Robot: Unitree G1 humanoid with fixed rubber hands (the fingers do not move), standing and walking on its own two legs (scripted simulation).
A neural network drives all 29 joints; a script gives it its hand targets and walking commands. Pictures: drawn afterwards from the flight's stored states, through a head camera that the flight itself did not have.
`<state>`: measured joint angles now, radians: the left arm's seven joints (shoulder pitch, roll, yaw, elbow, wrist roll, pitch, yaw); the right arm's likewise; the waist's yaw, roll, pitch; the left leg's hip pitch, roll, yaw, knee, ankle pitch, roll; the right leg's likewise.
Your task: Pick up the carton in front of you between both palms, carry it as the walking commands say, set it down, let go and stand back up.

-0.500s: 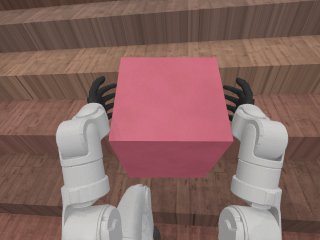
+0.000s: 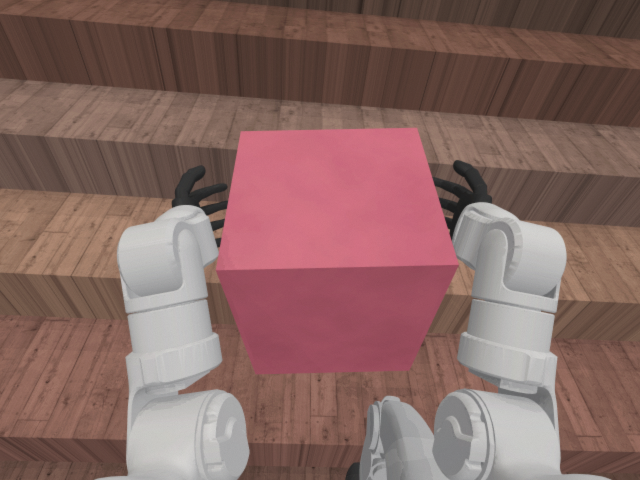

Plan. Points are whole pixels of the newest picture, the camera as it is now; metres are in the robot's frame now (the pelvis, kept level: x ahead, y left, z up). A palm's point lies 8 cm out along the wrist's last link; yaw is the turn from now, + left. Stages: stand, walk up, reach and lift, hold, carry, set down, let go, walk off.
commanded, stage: carry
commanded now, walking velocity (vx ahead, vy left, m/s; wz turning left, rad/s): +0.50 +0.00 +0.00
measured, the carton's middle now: (330, 259) +0.37 +0.00 +0.10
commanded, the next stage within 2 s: none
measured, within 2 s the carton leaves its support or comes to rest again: neither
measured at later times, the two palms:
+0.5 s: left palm out of the picture +0.64 +0.15 +0.36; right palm out of the picture +0.65 -0.16 +0.34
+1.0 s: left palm out of the picture +0.93 +0.16 +0.53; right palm out of the picture +0.93 -0.14 +0.55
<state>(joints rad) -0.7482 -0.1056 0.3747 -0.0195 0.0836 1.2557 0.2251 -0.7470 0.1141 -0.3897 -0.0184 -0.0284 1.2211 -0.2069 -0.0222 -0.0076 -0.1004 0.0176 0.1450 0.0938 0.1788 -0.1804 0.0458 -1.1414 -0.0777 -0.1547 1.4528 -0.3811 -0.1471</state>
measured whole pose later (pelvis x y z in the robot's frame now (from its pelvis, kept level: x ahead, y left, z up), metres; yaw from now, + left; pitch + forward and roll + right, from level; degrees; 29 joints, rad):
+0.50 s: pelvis +0.29 +0.01 +0.18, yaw +0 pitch +5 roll +5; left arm -0.63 -0.12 0.37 -0.12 0.02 1.19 0.20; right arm -0.69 0.11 -0.30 -0.07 -0.04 1.21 -0.24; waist -0.01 0.02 -0.09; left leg -1.16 0.07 0.18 1.48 -0.38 0.15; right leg 0.02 -0.14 -0.12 0.17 -0.15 -0.03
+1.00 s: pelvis +0.58 -0.01 +0.36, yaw +1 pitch +4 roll -5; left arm -0.73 -0.10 0.33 -0.01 0.05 1.25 0.25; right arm -0.69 0.11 -0.40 -0.05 -0.04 1.21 -0.21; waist 0.01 -0.02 -0.12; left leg 0.04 0.13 0.11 0.16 -0.17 0.04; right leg -1.16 -0.07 -0.18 1.51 -0.37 -0.15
